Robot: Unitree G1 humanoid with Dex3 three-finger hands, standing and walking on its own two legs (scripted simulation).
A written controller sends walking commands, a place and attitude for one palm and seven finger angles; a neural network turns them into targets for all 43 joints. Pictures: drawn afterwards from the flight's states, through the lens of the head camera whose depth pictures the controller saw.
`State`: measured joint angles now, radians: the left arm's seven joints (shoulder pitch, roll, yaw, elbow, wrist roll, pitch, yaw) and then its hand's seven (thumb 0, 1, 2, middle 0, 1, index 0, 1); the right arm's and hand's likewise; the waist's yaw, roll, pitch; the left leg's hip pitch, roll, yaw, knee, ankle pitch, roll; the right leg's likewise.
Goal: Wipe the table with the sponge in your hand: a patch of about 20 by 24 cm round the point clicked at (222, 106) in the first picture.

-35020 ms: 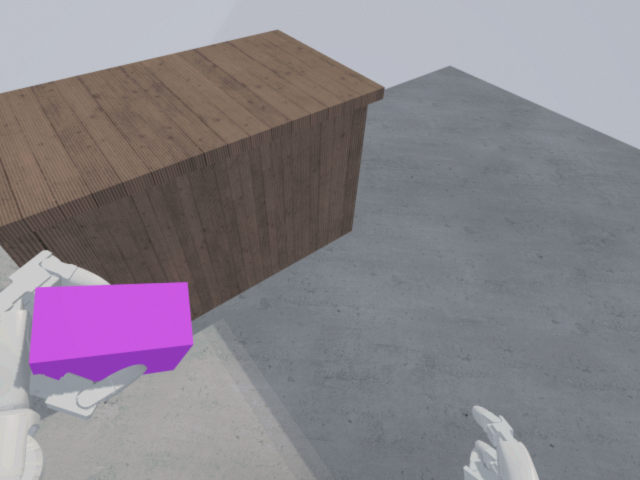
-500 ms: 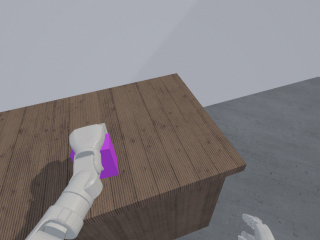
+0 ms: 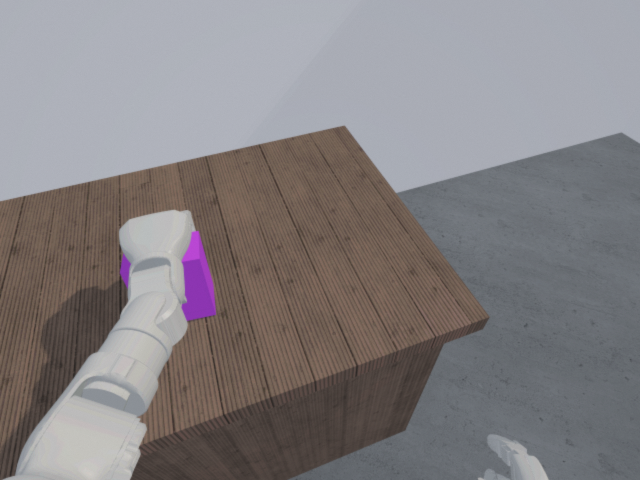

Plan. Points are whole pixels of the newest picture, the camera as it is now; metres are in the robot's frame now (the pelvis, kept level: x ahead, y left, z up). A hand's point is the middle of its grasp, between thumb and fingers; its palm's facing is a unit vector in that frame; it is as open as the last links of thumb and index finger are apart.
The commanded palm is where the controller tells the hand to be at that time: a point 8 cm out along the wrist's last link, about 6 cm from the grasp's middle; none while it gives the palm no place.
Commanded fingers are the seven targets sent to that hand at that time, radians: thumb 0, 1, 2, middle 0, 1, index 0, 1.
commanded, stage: wipe forward along the middle lane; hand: left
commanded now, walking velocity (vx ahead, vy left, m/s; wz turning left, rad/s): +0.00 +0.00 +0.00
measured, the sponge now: (176, 289) +0.38 +0.25 +0.00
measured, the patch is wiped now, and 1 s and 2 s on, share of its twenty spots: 1.00 1.00 1.00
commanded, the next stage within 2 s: slide back across to the first lane in 0.54 s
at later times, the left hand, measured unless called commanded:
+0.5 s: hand (162, 241) +0.43 +0.27 +0.05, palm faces -0.07 -0.02 -1.00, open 10.3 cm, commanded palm +0.41 +0.26 +0.08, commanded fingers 0.00 0.10 1.30 -1.20 -1.60 -1.20 -1.60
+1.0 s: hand (138, 237) +0.43 +0.31 +0.06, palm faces -0.06 -0.03 -1.00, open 10.3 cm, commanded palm +0.40 +0.31 +0.10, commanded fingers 0.00 0.10 1.30 -1.20 -1.60 -1.20 -1.60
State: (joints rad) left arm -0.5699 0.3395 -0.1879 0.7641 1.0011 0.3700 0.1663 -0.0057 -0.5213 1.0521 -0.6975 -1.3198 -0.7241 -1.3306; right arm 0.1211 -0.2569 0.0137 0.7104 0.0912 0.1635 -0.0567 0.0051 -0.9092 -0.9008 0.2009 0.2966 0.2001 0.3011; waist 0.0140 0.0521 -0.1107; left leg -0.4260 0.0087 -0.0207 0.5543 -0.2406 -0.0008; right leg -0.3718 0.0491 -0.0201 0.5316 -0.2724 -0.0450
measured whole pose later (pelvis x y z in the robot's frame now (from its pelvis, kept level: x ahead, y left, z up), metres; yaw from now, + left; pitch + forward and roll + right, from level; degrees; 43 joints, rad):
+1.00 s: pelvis +0.02 +0.03 +0.00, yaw -2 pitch +10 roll -2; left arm -0.65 0.46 -0.04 0.92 1.03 0.27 0.19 0.00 -0.52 1.05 -0.69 -1.32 -0.72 -1.34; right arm 0.23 -0.26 -0.01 0.74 0.08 0.16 -0.02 0.00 -0.91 -0.90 0.20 0.30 0.20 0.30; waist -0.04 0.04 -0.13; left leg -0.46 0.00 0.01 0.57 -0.27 0.03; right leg -0.39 0.04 0.01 0.49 -0.27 -0.01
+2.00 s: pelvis +0.02 +0.03 +0.00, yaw +0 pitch +6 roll -2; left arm -0.38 0.45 -0.08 0.59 1.01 0.26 0.14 -0.01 -0.50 1.05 -0.66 -1.36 -0.68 -1.37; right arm 0.14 -0.26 0.00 0.67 0.09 0.15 -0.02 0.00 -0.91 -0.90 0.20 0.30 0.20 0.30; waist 0.03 0.05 -0.11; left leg -0.39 -0.02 -0.01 0.55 -0.26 0.04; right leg -0.32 0.03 -0.01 0.47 -0.27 -0.01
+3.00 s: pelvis +0.02 +0.02 +0.00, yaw -1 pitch +1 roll -1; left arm 0.10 0.39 -0.12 0.05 0.97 0.38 0.16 -0.01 -0.49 1.05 -0.66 -1.36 -0.68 -1.37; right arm 0.04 -0.26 0.02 0.66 0.07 0.10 -0.01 0.01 -0.91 -0.90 0.20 0.30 0.20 0.30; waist 0.10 0.08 -0.09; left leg -0.27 -0.01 0.00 0.51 -0.26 0.02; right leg -0.21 0.03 0.01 0.48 -0.28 -0.02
